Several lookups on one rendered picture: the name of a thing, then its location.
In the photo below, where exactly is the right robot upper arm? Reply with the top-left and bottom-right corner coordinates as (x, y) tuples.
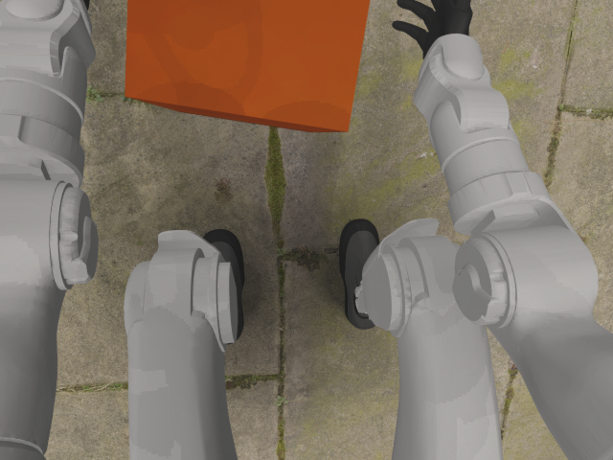
(452, 225), (613, 460)

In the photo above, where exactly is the right robot shin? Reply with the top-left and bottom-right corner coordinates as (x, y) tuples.
(354, 218), (460, 328)

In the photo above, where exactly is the carton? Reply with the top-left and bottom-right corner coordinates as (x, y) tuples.
(125, 0), (370, 132)

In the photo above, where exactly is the robot right hand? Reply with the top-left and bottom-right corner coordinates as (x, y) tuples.
(392, 0), (473, 59)

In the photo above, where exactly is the robot left forearm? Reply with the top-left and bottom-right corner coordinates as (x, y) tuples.
(0, 0), (96, 188)

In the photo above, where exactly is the left robot upper arm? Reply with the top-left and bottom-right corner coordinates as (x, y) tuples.
(0, 178), (99, 460)

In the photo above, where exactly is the robot right forearm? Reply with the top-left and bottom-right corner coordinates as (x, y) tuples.
(414, 34), (599, 299)

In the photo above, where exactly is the robot right thigh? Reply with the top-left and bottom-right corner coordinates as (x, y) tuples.
(372, 236), (504, 460)

